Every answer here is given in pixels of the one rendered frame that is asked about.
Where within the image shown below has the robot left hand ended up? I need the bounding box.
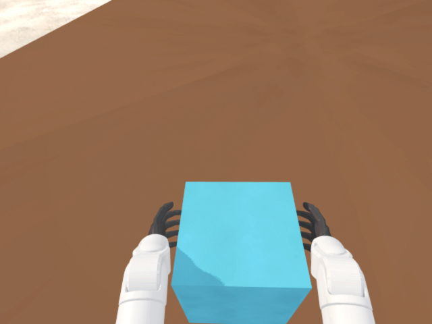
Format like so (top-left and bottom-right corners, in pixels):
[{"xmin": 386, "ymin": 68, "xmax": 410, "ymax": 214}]
[{"xmin": 148, "ymin": 202, "xmax": 182, "ymax": 248}]

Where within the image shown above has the robot right hand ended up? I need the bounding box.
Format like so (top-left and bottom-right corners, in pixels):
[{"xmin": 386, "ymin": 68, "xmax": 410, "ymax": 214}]
[{"xmin": 296, "ymin": 202, "xmax": 332, "ymax": 252}]

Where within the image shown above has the right robot forearm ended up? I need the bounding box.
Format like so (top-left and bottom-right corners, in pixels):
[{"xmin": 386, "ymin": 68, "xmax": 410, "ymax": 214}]
[{"xmin": 310, "ymin": 236, "xmax": 375, "ymax": 324}]

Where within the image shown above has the left robot forearm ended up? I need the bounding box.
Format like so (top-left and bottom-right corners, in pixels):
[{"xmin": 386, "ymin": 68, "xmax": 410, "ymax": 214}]
[{"xmin": 116, "ymin": 234, "xmax": 171, "ymax": 324}]

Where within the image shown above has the carton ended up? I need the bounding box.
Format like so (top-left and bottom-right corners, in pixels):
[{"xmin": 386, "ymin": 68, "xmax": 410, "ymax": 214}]
[{"xmin": 171, "ymin": 182, "xmax": 312, "ymax": 324}]

